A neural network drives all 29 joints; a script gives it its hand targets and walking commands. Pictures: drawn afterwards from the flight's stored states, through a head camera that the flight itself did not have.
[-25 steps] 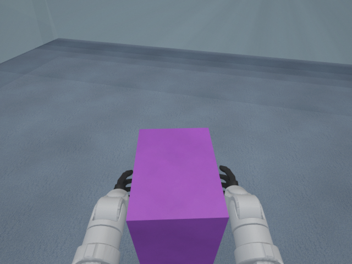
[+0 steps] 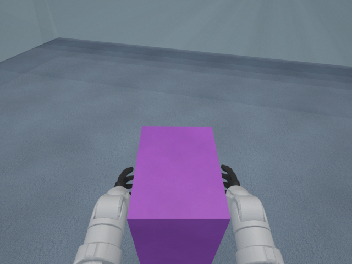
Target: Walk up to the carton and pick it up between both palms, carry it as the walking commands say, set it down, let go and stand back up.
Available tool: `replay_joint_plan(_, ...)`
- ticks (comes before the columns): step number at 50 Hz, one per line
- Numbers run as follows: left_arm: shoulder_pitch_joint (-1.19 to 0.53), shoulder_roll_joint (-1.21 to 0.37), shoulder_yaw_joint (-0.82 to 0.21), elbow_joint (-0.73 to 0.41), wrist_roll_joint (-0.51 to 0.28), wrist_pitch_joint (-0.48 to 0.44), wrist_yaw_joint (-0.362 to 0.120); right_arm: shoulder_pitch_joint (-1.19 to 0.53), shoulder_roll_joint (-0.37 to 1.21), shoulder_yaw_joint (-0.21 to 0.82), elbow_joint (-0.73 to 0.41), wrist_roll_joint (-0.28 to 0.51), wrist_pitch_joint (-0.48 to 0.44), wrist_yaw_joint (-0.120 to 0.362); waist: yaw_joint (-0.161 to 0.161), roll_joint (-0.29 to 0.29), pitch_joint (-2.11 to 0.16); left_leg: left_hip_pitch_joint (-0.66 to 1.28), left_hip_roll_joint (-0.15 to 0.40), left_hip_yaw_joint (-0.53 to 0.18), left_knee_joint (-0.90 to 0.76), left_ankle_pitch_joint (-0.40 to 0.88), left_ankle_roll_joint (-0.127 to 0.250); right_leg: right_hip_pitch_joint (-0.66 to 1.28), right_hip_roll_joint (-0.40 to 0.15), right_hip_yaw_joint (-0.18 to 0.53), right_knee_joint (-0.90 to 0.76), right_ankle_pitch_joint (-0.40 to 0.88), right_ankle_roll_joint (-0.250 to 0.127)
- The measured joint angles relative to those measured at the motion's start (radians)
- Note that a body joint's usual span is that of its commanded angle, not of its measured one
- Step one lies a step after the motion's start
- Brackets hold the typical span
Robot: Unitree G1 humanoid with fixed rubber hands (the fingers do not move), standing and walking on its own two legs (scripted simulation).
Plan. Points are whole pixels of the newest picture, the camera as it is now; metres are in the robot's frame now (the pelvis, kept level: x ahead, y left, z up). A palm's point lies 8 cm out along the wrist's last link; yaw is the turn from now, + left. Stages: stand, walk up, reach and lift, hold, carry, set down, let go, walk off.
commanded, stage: reach and lift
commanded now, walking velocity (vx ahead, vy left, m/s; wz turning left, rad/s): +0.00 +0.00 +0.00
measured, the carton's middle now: (176, 199) +0.31 +0.01 -0.01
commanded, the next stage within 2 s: hold in 0.50 s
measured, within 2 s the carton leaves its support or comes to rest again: neither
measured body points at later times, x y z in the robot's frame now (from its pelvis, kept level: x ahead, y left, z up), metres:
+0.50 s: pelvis -0.01 +0.00 +0.00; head -0.07 +0.00 +0.45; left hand +0.28 +0.15 +0.02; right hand +0.29 -0.12 +0.03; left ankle +0.02 +0.13 -0.73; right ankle +0.03 -0.10 -0.73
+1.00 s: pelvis -0.01 +0.02 +0.00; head -0.08 +0.02 +0.44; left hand +0.28 +0.16 +0.02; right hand +0.28 -0.12 +0.03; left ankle +0.02 +0.13 -0.73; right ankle +0.03 -0.10 -0.73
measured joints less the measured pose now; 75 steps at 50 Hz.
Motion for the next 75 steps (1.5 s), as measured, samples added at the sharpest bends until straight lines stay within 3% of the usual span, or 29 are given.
replay_joint_plan(10,0.078,0.010,-0.029,-0.068,-0.008,0.033,0.002,0.033,-0.009,0.059,-0.004,0.009,0.019,0.000,0.015,-0.003,-0.014,0.029,0.003,-0.018,-0.022,0.004,-0.006,0.035,0.001,-0.017,-0.027,0.003,-0.007)
replay_joint_plan(20,0.057,0.010,-0.018,-0.060,-0.021,0.033,0.009,0.016,-0.004,0.047,-0.005,-0.002,0.022,0.002,0.002,0.021,0.008,0.018,-0.003,-0.025,-0.001,0.006,0.000,0.034,-0.004,-0.023,-0.022,0.009,0.000)
replay_joint_plan(37,0.072,-0.024,-0.019,-0.054,0.004,0.027,0.026,0.048,-0.013,0.019,-0.010,0.010,0.013,0.027,-0.030,0.004,-0.007,0.013,-0.012,0.003,0.021,0.001,0.018,0.027,-0.011,0.003,-0.005,0.009,0.019)
replay_joint_plan(53,0.061,-0.028,0.001,-0.057,0.006,0.024,0.025,0.033,-0.009,0.013,-0.004,-0.001,0.004,0.034,-0.018,0.013,0.008,0.011,-0.023,0.005,0.051,-0.012,0.026,0.027,-0.019,0.003,0.025,-0.007,0.026)
replay_joint_plan(75,0.119,-0.028,-0.039,-0.135,0.005,0.041,0.027,0.084,-0.021,0.059,-0.068,0.019,0.018,0.033,-0.009,0.003,0.013,0.033,-0.008,-0.007,0.005,-0.003,0.009,0.041,-0.008,-0.006,-0.007,-0.002,0.007)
